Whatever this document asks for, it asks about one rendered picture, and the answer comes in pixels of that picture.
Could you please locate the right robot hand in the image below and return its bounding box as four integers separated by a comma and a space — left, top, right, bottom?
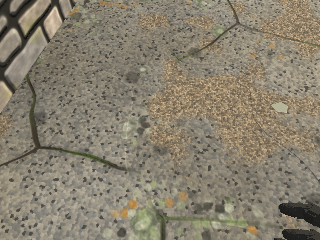
274, 202, 320, 240

